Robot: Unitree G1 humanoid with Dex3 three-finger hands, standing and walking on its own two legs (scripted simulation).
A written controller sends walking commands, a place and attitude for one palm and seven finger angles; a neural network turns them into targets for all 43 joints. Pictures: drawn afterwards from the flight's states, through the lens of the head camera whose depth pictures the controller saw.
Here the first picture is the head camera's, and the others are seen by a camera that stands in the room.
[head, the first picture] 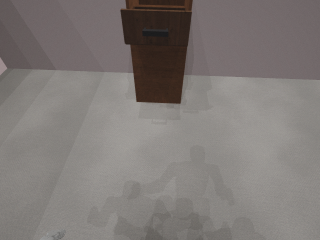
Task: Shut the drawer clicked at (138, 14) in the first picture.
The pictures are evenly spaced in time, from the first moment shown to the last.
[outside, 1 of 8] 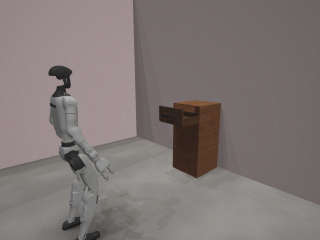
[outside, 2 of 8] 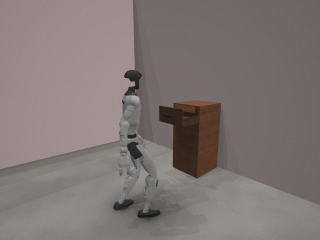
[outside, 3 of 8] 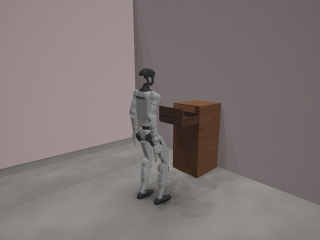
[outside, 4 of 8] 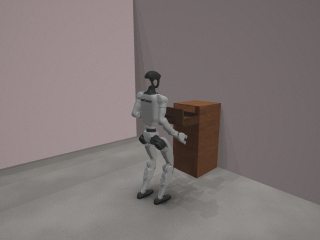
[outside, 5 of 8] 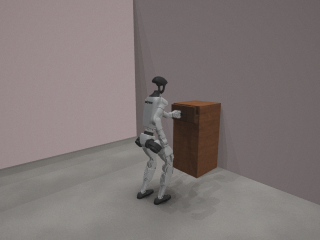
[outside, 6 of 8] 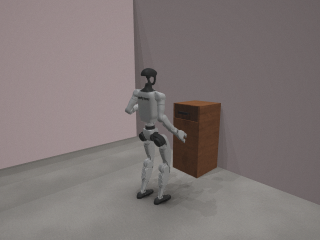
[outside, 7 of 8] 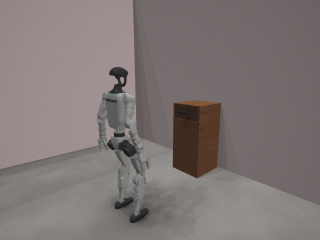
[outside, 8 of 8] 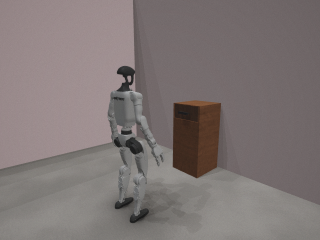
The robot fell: no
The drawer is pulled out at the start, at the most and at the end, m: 0.27 0.27 0.00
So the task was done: yes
